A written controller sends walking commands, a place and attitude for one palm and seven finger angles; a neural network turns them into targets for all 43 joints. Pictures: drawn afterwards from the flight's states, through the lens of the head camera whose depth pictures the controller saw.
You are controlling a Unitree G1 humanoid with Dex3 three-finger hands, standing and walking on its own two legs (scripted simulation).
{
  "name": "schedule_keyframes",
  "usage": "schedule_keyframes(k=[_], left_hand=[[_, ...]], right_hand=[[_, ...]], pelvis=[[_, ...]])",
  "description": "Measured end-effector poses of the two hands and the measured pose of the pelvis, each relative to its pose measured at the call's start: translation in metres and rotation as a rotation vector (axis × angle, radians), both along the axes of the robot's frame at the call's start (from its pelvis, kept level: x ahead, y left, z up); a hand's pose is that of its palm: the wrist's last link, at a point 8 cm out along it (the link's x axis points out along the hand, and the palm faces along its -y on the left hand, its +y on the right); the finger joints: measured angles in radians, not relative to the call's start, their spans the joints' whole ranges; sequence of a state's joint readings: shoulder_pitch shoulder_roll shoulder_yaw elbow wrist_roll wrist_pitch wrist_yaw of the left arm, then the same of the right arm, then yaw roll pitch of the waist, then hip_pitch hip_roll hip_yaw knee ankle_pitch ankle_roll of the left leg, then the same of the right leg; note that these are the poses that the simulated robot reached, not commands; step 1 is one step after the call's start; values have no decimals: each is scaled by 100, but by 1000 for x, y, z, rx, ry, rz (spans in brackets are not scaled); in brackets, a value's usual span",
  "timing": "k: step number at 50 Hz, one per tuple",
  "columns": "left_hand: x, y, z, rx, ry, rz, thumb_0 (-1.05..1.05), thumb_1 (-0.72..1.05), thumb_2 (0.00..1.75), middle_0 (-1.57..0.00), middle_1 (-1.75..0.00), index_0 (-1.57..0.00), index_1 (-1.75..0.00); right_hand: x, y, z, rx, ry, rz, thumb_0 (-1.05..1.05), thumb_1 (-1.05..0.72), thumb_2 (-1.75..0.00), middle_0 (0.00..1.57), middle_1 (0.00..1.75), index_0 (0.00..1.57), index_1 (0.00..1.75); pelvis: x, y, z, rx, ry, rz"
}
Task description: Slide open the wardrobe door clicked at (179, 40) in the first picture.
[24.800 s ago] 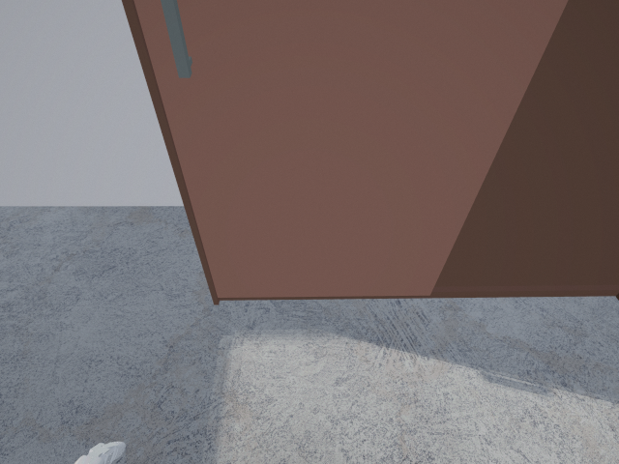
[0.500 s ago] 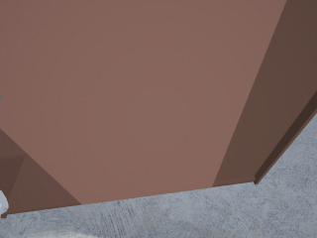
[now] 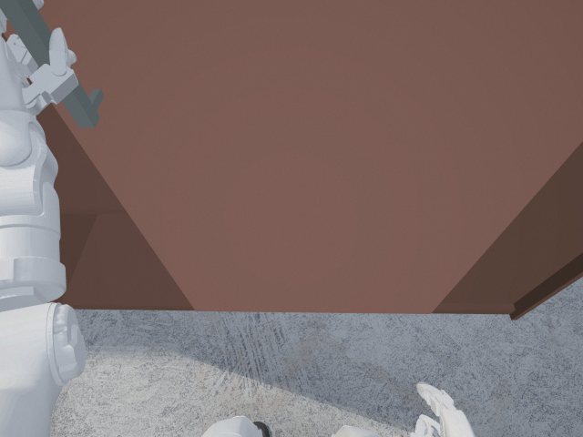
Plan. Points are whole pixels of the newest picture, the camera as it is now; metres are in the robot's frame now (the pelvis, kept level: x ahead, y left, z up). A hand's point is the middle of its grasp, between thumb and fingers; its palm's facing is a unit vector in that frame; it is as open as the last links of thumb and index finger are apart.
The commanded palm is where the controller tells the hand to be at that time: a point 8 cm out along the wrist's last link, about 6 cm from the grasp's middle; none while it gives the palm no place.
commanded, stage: stop walking and hold the door there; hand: left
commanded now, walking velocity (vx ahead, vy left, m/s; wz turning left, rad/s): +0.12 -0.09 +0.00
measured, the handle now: (50, 36) +0.49 +0.30 +0.26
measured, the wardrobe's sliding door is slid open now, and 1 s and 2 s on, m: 0.48 0.48 0.48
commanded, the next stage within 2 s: loosen the grip on the handle in 0.68 s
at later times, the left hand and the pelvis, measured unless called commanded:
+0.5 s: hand (60, 73) +0.44 +0.28 +0.25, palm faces +0.31 -0.94 -0.14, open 6.8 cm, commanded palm +0.41 +0.31 +0.20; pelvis -0.02 +0.05 +0.01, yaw -2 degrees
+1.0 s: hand (42, 61) +0.44 +0.29 +0.26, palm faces +0.35 -0.92 -0.14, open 8.8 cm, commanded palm +0.40 +0.32 +0.24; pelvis -0.04 +0.04 +0.01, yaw -1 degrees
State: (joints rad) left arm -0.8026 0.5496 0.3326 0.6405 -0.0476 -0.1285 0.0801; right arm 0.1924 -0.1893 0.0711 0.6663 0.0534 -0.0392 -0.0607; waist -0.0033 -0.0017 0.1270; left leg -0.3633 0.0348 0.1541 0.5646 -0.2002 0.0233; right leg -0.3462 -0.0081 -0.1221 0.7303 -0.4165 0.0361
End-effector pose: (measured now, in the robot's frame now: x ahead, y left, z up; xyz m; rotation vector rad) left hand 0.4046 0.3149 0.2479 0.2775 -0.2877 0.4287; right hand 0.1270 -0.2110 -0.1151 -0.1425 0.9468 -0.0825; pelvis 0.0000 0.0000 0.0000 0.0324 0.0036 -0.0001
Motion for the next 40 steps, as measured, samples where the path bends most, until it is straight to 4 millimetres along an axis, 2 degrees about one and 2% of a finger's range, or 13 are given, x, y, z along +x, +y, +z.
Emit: schedule_keyframes(k=[5,10,14,17,23,32,36,40], left_hand=[[0,1,1,10,21,-3,-22,68,76,-46,-140,-13,-130],[1,5,2,-27,18,-46,-21,65,78,-46,-140,-19,-132],[3,9,2,-38,9,-93,-21,62,79,-46,-140,-23,-132],[4,10,1,-58,7,-122,-20,62,79,-46,-140,-23,-132],[2,8,1,-80,19,-145,-17,67,77,-46,-140,-16,-131],[-2,3,1,-83,44,-131,-13,72,76,-45,-140,-8,-126],[-2,2,1,-85,48,-126,-13,72,77,-44,-139,-8,-127],[0,5,4,-63,58,-135,-14,69,77,-45,-139,-9,-127]], right_hand=[[-17,1,-7,-2,42,-6,1,-90,-90,21,30,21,30],[-33,-17,9,-97,72,-13,1,-90,-90,21,30,21,30],[-38,-32,22,-192,57,-43,1,-90,-90,21,30,21,30],[-40,-35,32,-228,47,-83,1,-90,-90,21,30,21,30],[-39,-17,40,-214,-5,-86,1,-91,-90,20,30,20,30],[-50,21,19,-103,41,-59,1,-90,-90,21,30,21,30],[-57,26,12,-84,74,-56,1,-90,-90,21,30,21,30],[-61,22,11,-88,85,-64,1,-90,-90,21,30,21,30]], pelvis=[[-5,5,2,-27,-6,2],[-3,14,9,-18,-4,9],[-3,27,8,-37,-6,15],[-7,38,9,-29,-17,0],[-17,51,10,-36,-17,-26],[-22,53,10,-41,-3,-28],[-21,53,11,-40,2,-26],[-20,52,11,-40,-1,-31]])
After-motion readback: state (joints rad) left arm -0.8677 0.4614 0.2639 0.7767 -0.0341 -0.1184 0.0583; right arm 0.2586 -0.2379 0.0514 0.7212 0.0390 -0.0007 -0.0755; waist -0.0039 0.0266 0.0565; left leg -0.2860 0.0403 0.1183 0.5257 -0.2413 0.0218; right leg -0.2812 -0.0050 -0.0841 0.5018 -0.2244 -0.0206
